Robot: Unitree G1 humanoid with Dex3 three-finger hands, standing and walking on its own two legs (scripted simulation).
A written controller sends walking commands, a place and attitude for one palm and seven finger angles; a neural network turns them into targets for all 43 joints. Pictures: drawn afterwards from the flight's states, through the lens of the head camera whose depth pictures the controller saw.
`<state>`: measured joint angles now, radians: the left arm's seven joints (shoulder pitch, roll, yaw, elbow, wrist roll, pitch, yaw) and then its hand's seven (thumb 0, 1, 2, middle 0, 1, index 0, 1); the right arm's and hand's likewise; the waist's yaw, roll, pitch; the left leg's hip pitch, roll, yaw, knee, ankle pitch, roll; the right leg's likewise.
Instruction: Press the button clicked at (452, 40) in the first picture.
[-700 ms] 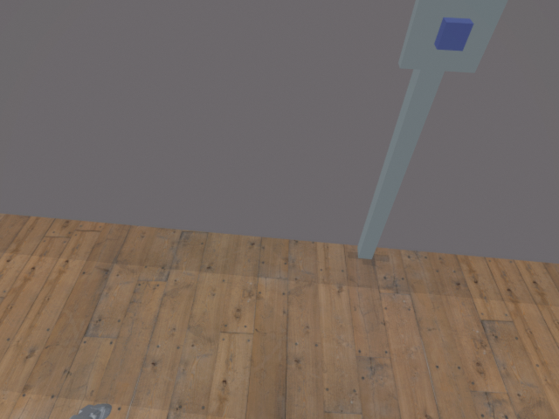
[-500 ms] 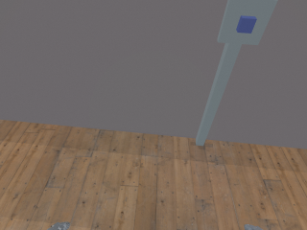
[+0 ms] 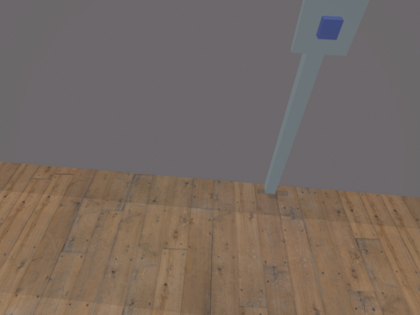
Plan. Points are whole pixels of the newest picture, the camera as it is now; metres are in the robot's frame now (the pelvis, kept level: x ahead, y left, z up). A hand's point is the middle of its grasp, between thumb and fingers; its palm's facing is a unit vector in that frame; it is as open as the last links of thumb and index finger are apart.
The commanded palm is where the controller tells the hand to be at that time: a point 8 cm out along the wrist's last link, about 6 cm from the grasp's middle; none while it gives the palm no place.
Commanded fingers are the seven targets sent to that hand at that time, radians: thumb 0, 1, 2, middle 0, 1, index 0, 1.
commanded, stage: stand and wait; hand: left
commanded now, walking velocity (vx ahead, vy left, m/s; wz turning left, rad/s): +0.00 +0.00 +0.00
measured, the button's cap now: (329, 27) +0.88 -0.32 +0.18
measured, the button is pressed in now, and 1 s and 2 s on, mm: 0 0 0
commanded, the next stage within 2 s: look at it before walking up in 0.12 s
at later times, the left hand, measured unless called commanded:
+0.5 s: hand out of the picture +0.08 +0.24 -0.15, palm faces -0.03 -0.94 -0.33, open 7.4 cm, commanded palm none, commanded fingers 0.00 0.90 0.90 -0.20 -0.30 -0.20 -0.30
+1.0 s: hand out of the picture +0.08 +0.24 -0.16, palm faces -0.05 -0.94 -0.33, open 7.4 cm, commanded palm none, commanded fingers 0.00 0.90 0.90 -0.20 -0.30 -0.20 -0.30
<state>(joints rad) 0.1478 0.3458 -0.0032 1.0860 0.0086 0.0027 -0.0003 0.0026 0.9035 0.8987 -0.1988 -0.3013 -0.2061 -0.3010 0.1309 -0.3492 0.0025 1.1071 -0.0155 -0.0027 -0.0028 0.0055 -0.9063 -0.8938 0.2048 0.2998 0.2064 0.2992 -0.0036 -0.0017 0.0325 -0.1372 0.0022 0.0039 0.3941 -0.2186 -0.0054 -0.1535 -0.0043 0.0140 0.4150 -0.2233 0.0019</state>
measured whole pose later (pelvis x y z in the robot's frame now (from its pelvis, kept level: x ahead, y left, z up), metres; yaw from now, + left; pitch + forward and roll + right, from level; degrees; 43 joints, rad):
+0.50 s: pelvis +0.00 +0.00 +0.00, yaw +0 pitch -2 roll +0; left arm 0.13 0.33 -0.01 1.09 0.01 0.00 0.00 0.00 0.90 0.90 -0.20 -0.30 -0.21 -0.30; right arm 0.12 -0.34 0.01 1.12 -0.01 -0.01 0.00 0.00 -0.91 -0.89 0.21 0.30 0.21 0.30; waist 0.00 0.00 0.03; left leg -0.14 0.01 0.00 0.37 -0.20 -0.01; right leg -0.16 0.00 0.01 0.40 -0.21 0.00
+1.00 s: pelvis +0.00 +0.00 +0.00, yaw -3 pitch -1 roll +0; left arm 0.15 0.32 0.01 1.06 0.01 0.03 0.01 0.00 0.90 0.90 -0.20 -0.30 -0.20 -0.30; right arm 0.10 -0.32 0.00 1.07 -0.02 0.00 -0.02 0.00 -0.91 -0.89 0.20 0.30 0.21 0.30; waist 0.01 0.00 0.04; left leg -0.16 0.03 0.05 0.42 -0.24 -0.02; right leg -0.20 0.02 0.05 0.45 -0.23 -0.01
